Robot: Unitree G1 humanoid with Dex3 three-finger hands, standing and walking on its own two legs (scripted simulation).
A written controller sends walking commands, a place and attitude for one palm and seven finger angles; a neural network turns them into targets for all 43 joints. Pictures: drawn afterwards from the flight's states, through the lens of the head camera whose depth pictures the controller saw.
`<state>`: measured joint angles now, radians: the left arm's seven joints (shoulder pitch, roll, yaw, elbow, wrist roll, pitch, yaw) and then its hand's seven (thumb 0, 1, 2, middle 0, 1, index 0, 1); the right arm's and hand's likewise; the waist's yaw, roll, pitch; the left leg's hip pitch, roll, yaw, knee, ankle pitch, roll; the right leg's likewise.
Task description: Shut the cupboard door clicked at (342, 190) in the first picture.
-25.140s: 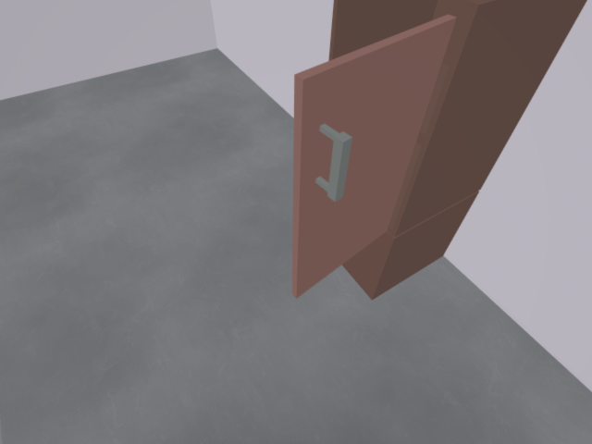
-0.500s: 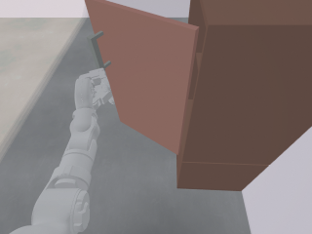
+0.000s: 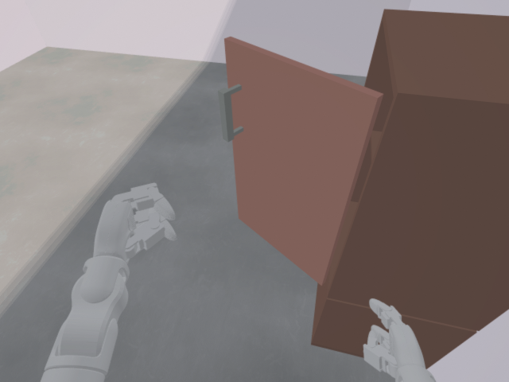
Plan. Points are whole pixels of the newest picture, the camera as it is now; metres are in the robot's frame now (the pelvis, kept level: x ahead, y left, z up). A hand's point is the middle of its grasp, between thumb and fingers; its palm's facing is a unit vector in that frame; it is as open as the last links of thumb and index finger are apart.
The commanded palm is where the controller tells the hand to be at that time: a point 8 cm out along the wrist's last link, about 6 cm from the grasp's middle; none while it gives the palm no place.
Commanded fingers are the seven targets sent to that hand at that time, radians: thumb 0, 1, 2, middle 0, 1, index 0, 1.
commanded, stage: draw the hand back to the body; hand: left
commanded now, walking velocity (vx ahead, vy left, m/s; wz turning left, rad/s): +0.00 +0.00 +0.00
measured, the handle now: (232, 113) +0.66 +0.11 +0.09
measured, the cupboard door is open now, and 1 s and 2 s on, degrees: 58 58 58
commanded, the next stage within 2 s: step back with the hand held close in 0.88 s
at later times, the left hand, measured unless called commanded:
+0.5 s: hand (44, 266) +0.21 +0.28 +0.15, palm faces +0.42 -0.81 -0.42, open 6.1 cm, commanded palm +0.16 +0.31 +0.17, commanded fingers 0.00 0.90 0.90 -0.20 -0.30 -0.20 -0.30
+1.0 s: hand (34, 272) +0.19 +0.27 +0.16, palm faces +0.46 -0.79 -0.41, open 7.4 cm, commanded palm +0.14 +0.31 +0.17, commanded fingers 0.00 0.90 0.90 -0.20 -0.30 -0.20 -0.30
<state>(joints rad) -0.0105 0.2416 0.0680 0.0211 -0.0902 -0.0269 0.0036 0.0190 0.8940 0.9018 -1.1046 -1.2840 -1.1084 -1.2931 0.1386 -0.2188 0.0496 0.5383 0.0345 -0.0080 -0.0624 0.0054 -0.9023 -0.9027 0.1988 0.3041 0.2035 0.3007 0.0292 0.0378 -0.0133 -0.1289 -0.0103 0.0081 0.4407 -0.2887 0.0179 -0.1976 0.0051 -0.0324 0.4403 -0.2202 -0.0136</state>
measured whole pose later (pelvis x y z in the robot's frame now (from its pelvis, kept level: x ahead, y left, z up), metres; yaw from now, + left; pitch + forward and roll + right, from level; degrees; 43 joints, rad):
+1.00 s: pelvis +0.00 +0.01 +0.00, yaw +0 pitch -4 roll -1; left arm 0.45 0.35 0.35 -0.37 -0.07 -0.08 0.10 0.02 0.89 0.90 -0.21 -0.30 -0.21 -0.31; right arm 0.21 -0.21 0.03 0.64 0.00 -0.07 -0.07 0.01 -0.90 -0.90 0.20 0.30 0.21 0.30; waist 0.06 0.07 0.00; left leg -0.05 -0.01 0.00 0.40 -0.28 0.02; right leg -0.10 0.00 -0.04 0.38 -0.20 0.00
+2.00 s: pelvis -0.09 +0.03 -0.03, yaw +0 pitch +1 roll -1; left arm 0.49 0.42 0.47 -0.49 0.00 -0.28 0.16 0.02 0.88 0.90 -0.21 -0.30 -0.21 -0.31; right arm 0.25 -0.23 -0.01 0.58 0.01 -0.05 -0.06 0.01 -0.90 -0.90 0.20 0.30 0.21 0.30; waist -0.02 -0.02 0.00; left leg -0.45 -0.02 0.04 0.72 -0.30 0.06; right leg -0.47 -0.01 -0.02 0.62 -0.16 0.02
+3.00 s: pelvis -0.20 -0.01 -0.01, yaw -6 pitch +4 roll -2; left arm 0.62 0.54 0.49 -0.67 -0.05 -0.31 0.07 0.02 0.88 0.90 -0.21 -0.30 -0.22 -0.31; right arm 0.16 -0.15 0.02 0.58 0.03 -0.07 -0.07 0.01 -0.90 -0.90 0.21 0.31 0.21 0.30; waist -0.01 -0.07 -0.01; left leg -0.49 0.05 0.03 0.65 -0.23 -0.01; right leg -0.15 0.05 0.06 0.43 -0.36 0.00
